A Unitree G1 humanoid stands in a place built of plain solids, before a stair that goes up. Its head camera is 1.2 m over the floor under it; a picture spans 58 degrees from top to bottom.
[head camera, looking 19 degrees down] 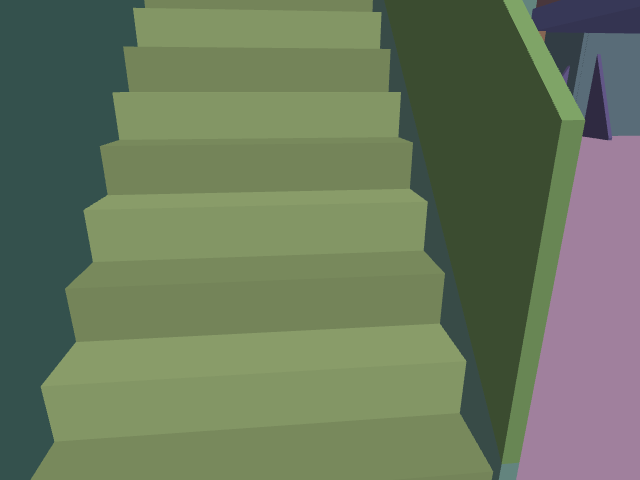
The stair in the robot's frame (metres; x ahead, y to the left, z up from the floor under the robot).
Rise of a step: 0.20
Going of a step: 0.23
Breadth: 1.27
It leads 6 degrees to the left of straight ahead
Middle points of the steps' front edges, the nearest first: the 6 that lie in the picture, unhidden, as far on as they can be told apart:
1.10 0.17 0.40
1.33 0.19 0.60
1.56 0.22 0.80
1.79 0.24 1.00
2.02 0.26 1.20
2.25 0.28 1.40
